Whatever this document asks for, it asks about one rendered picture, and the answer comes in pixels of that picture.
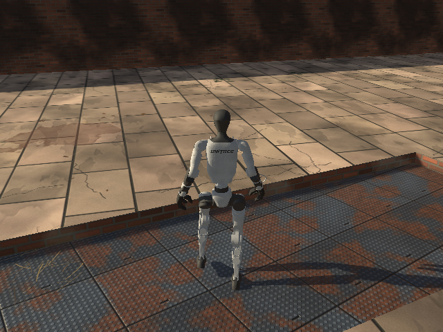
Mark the left robot forearm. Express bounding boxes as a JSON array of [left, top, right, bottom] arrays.
[[179, 168, 194, 197]]

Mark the right robot upper arm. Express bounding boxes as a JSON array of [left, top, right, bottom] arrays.
[[236, 139, 257, 177]]

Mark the left robot shin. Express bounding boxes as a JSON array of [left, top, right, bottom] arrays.
[[198, 214, 208, 259]]

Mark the robot left thigh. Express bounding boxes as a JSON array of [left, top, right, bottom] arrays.
[[199, 192, 213, 226]]

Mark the left robot upper arm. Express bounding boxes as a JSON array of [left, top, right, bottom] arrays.
[[188, 140, 208, 178]]

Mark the right robot forearm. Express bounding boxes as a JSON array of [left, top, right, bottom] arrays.
[[250, 166, 263, 190]]

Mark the robot left hand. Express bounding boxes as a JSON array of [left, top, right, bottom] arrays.
[[177, 193, 192, 210]]

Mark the robot right hand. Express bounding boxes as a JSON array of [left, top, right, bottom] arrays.
[[249, 188, 265, 201]]

